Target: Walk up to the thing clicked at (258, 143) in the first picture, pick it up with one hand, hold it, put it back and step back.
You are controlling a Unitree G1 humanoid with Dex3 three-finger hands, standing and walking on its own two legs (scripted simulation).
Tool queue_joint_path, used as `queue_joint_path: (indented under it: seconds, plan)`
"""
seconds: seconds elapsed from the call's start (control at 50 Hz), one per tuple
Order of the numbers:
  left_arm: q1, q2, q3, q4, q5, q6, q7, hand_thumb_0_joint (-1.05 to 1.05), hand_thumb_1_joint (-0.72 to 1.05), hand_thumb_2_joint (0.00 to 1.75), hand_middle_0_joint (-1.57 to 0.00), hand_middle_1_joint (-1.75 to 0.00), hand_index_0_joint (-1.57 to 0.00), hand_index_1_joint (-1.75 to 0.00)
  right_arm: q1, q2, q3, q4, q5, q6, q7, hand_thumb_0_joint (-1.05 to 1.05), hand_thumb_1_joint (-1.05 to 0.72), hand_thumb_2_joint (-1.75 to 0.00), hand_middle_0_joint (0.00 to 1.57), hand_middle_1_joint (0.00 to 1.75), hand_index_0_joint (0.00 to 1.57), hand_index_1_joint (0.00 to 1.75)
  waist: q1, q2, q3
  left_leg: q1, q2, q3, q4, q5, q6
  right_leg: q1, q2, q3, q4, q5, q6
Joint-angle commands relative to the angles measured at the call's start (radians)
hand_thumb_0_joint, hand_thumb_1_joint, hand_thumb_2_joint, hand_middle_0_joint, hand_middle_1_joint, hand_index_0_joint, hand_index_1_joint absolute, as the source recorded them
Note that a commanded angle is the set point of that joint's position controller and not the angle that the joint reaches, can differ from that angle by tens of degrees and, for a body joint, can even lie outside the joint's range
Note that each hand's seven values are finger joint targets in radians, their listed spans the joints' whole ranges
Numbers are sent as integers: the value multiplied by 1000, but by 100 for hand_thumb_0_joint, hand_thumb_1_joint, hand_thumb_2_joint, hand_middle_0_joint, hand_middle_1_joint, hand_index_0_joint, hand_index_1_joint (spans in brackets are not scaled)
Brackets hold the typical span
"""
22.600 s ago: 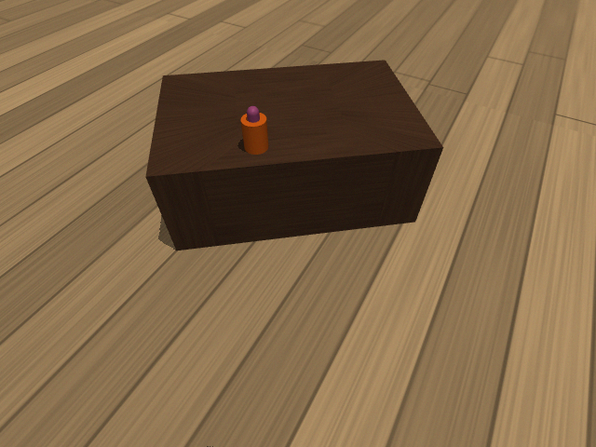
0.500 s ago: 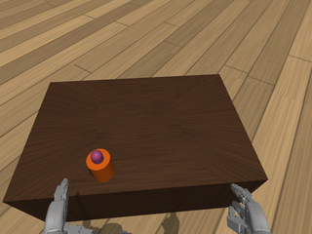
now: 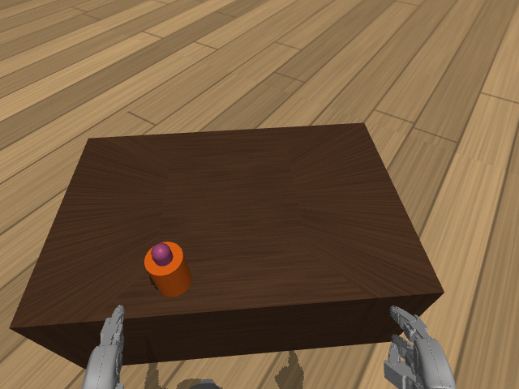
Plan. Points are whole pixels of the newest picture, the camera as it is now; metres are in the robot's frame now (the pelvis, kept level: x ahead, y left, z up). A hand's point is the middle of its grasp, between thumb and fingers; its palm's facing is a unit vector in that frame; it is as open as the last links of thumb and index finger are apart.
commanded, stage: home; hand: left
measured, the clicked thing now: (167, 265) +0.44 +0.23 -0.22
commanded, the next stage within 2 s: stand in 1.62 s
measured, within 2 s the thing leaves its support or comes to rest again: neither
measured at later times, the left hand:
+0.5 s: hand (146, 364) +0.19 +0.18 -0.05, palm faces +0.12 -0.96 -0.25, open 17.2 cm
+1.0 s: hand (144, 365) +0.19 +0.18 -0.05, palm faces +0.12 -0.96 -0.25, open 17.2 cm
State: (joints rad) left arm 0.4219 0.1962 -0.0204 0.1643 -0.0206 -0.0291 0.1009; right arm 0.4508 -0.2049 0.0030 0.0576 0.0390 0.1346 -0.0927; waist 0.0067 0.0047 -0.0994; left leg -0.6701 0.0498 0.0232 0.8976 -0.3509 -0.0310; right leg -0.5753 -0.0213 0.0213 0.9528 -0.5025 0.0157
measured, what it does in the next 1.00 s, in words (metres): stands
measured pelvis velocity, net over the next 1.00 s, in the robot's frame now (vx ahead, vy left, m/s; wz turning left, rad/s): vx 0.01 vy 0.00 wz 0.00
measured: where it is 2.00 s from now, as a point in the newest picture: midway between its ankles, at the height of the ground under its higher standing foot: outside the picture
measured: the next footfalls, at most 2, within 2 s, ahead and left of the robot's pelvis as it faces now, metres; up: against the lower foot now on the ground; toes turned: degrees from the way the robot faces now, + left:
none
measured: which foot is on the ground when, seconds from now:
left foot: down 0.00-1.00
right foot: down 0.00-1.00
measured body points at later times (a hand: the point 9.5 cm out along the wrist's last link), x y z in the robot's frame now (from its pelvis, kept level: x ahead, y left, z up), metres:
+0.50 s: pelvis +0.01 +0.00 +0.00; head +0.03 +0.00 +0.45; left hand +0.18 +0.23 -0.03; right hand +0.17 -0.23 -0.04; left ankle +0.06 +0.14 -0.69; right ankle -0.01 -0.13 -0.69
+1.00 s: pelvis +0.01 +0.00 +0.00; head +0.04 +0.00 +0.45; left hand +0.17 +0.23 -0.03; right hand +0.17 -0.22 -0.04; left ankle +0.06 +0.14 -0.69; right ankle -0.01 -0.13 -0.69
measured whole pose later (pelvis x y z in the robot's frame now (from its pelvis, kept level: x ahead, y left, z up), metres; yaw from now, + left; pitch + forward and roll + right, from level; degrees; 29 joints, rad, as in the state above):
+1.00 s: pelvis +0.01 +0.00 +0.00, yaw +0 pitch +8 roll +1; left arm 0.44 0.20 -0.01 0.13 -0.02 -0.02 0.10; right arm 0.45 -0.20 0.00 0.04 0.04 0.14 -0.09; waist 0.01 0.00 -0.11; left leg -0.68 0.05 0.02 0.92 -0.38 -0.03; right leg -0.58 -0.02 0.02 0.96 -0.52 0.02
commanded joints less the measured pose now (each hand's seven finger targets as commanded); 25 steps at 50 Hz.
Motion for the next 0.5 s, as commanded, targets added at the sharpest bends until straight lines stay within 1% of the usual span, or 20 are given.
queue_joint_path:
  seconds: [0.0,0.04,0.06,0.08,0.1,0.12,0.14,0.16,0.18,0.22,0.24,0.26,0.3,0.34,0.36,0.38,0.4,0.42,0.46,0.48]
  plan:
    - [-3,96,58,-136,-2,-59,11,0,-52,8,-5,-6,-5,-6,-33,-103,-68,-189,-7,-57,-5,0,-90,-90,20,30,20,30,-4,-37,-58,152,-27,34,-141,-23,32,-70,29,-45,-206,71,-10]
    - [-39,105,59,-194,-2,-66,14,0,-51,8,-5,-6,-5,-6,-40,-86,-42,-208,-7,-54,-1,0,-90,-90,20,30,20,30,6,-6,-89,166,-26,30,-140,6,28,-61,30,-47,-193,97,-13]
    - [-33,106,57,-172,-3,-66,14,0,-52,8,-5,-6,-5,-6,-52,-95,-51,-207,-6,-52,-5,0,-90,-90,20,30,20,30,3,-18,-72,154,-28,36,-134,13,30,-64,28,-43,-201,103,-10]
    - [-75,119,62,-230,-3,-72,16,0,-50,9,-5,-6,-6,-6,-56,-82,-36,-227,-5,-54,-3,0,-90,-90,20,30,20,30,4,-17,-88,160,-28,36,-134,11,30,-60,28,-42,-199,101,-10]
    - [-68,114,59,-222,-4,-72,17,0,-50,9,-5,-6,-6,-6,-66,-87,-48,-215,-4,-57,-5,0,-90,-90,20,30,20,30,1,0,-79,158,-31,38,-134,-4,29,-67,25,-39,-201,89,-11]
    - [-46,108,59,-176,-2,-68,17,0,-50,9,-5,-6,-6,-6,-13,-96,-65,-181,-9,-53,-6,0,-90,-90,20,30,20,30,-14,-8,-68,156,-29,37,-129,-4,31,-76,27,-39,-201,95,-8]
    - [-4,94,55,-144,-2,-61,16,0,-52,7,-5,-6,-5,-6,-20,-111,-73,-190,-10,-54,-6,0,-90,-90,20,30,20,30,-5,-24,-65,156,-27,35,-132,5,30,-69,29,-43,-199,101,-8]
    - [6,80,43,-139,0,-57,13,0,-51,9,-5,-6,-6,-6,-26,-104,-65,-204,-9,-56,-5,0,-90,-90,20,30,20,30,-7,-29,-78,163,-28,40,-125,25,31,-64,29,-40,-199,124,-6]
    - [-59,103,50,-215,-1,-65,14,0,-50,9,-5,-6,-6,-6,-23,-95,-55,-205,-9,-55,-4,0,-90,-90,20,30,20,30,-7,-12,-106,180,-27,40,-123,43,30,-57,28,-38,-195,143,-5]
    - [-29,103,58,-169,1,-59,17,0,-49,9,-5,-7,-6,-6,-22,-97,-55,-197,-10,-50,-6,0,-90,-90,20,30,20,30,-4,-16,-91,172,-26,36,-122,71,30,-54,30,-44,-185,169,-5]
    - [-89,121,60,-261,-2,-67,18,0,-49,10,-6,-7,-6,-7,-30,-83,-42,-198,-8,-52,-3,0,-90,-90,20,30,20,30,1,22,-104,180,-27,38,-124,64,26,-59,28,-41,-185,161,-8]
    - [-35,121,76,-190,0,-62,18,0,-49,10,-6,-7,-6,-7,-26,-91,-56,-193,-8,-51,-7,0,-90,-90,20,30,20,30,-1,-1,-95,171,-29,38,-117,62,28,-50,25,-39,-190,159,-6]
    - [-2,101,61,-159,1,-56,15,0,-49,9,-5,-7,-6,-6,-32,-106,-69,-198,-11,-52,-9,0,-90,-90,20,30,20,30,-1,-36,-97,169,-28,40,-111,72,31,-45,26,-37,-193,175,-2]
    - [-24,97,56,-184,-1,-55,13,0,-50,9,-5,-7,-6,-6,-20,-95,-54,-196,-12,-50,-6,0,-90,-90,20,30,20,30,-2,-27,-99,180,-25,38,-112,101,30,-38,28,-41,-182,204,-1]
    - [-60,106,52,-235,0,-60,16,0,-50,9,-5,-7,-6,-6,-46,-86,-42,-209,-9,-50,-4,0,-90,-90,20,30,20,30,1,3,-109,185,-25,37,-117,97,27,-45,28,-41,-179,196,-7]
    - [-33,111,72,-191,1,-57,16,0,-48,10,-6,-7,-6,-7,-23,-87,-52,-187,-10,-48,-7,0,-90,-90,20,30,20,30,2,-6,-101,179,-26,37,-113,98,27,-43,26,-42,-179,194,-5]
    - [25,99,67,-133,0,-48,14,0,-50,9,-5,-6,-6,-6,-29,-109,-70,-186,-11,-44,-8,0,-90,-90,20,30,20,30,4,-21,-81,163,-27,36,-112,91,29,-47,26,-41,-187,190,-5]
    - [-42,108,61,-230,-3,-56,13,0,-50,9,-5,-6,-6,-6,-54,-86,-43,-232,-8,-51,-4,0,-90,-90,20,30,20,30,5,-32,-106,175,-27,35,-115,89,31,-40,26,-41,-188,190,-3]
    - [-17,97,60,-169,0,-52,14,0,-49,10,-6,-7,-6,-7,-17,-102,-66,-186,-11,-46,-4,0,-90,-90,20,30,20,30,-6,-9,-81,170,-25,34,-121,72,28,-53,29,-44,-181,171,-6]
    - [-31,111,70,-219,-3,-57,14,0,-50,9,-5,-7,-6,-6,-30,-85,-48,-198,-11,-45,-4,0,-90,-90,20,30,20,30,6,11,-110,177,-29,40,-113,102,26,-42,25,-39,-184,202,-7]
